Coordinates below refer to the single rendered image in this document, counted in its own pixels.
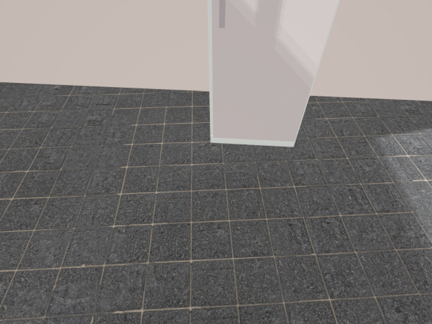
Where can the fridge door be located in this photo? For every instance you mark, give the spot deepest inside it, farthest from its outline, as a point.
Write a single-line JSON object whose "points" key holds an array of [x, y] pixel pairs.
{"points": [[264, 63]]}

